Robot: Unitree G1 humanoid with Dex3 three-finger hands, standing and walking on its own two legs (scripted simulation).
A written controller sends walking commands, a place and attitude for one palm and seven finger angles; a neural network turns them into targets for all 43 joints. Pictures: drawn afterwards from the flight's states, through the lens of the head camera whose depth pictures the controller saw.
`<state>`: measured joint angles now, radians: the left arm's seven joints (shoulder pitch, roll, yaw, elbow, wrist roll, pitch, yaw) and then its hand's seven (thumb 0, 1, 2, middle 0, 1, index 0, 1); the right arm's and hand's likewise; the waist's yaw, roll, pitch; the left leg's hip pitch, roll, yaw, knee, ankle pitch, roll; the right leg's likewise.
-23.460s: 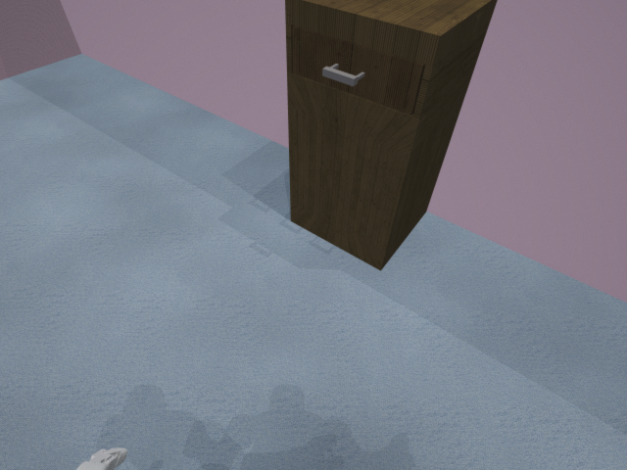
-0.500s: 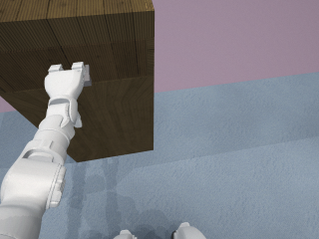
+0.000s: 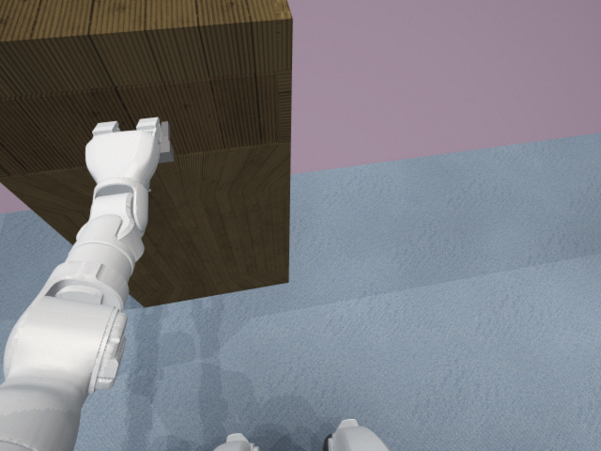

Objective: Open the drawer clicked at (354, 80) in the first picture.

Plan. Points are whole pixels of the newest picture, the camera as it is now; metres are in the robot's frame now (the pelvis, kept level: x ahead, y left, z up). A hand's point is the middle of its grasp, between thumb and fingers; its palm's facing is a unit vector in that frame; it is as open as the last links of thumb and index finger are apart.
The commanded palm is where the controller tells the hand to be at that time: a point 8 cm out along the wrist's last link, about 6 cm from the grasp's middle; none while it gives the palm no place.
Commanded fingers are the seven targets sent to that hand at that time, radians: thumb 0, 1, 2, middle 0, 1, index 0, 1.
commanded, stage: close the thumb around the handle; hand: left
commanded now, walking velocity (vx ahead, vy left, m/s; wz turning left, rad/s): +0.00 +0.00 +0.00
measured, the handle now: (134, 144) +0.55 +0.20 +0.04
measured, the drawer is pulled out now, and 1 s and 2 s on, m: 0.00 0.06 0.19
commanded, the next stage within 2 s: pull the drawer open in 0.10 s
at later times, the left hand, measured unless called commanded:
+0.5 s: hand (139, 186) +0.49 +0.20 +0.02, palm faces -0.03 -0.03 -1.00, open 5.4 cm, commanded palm +0.44 +0.20 +0.07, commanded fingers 0.00 0.90 0.90 -0.40 -1.35 -0.40 -1.35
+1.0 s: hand (139, 218) +0.43 +0.19 +0.02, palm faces -0.01 -0.04 -1.00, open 5.4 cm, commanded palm +0.39 +0.20 +0.07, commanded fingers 0.00 0.90 0.90 -0.40 -1.35 -0.40 -1.35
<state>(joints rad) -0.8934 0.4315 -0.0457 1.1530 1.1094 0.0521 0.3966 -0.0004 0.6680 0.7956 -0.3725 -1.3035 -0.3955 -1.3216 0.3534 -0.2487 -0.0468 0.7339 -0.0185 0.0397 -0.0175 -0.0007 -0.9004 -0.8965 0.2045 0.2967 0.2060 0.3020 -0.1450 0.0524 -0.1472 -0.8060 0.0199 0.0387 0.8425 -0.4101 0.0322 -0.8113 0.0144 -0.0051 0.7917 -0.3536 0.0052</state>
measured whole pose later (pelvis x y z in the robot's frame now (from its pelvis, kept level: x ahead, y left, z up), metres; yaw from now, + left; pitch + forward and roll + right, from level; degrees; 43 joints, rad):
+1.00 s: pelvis +0.04 -0.01 +0.02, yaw +0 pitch +16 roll -1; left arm -0.41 0.32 -0.13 0.65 1.07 0.14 0.37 0.01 0.78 0.81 -0.32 -1.35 -0.39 -1.34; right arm 0.24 -0.24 -0.06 0.66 0.00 0.09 0.00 0.00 -0.90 -0.90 0.20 0.30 0.20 0.30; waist -0.05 0.05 -0.16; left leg -0.58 0.02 0.04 0.72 -0.41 0.02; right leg -0.59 0.02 0.00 0.69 -0.37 -0.01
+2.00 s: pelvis +0.01 -0.02 +0.02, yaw -1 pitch +8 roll +1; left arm -0.05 0.28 -0.17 0.35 1.08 0.15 0.38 0.02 0.77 0.81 -0.31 -1.34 -0.43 -1.34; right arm 0.16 -0.22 -0.04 0.66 0.00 0.05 -0.02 0.01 -0.90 -0.90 0.20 0.30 0.20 0.30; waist 0.01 0.05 -0.12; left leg -0.45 0.02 0.05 0.69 -0.38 0.00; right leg -0.50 0.02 0.02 0.71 -0.35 -0.02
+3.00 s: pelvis +0.01 -0.03 +0.01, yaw -1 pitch +7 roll +1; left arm 0.47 0.28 -0.18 -0.10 1.11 0.11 0.43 0.03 0.76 0.80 -0.28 -1.36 -0.46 -1.30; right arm 0.11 -0.22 -0.02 0.60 -0.03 0.03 0.04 0.01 -0.90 -0.90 0.20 0.30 0.20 0.30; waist 0.05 0.05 -0.12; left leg -0.45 0.02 0.05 0.75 -0.43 -0.01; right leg -0.51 0.03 0.03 0.79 -0.40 -0.03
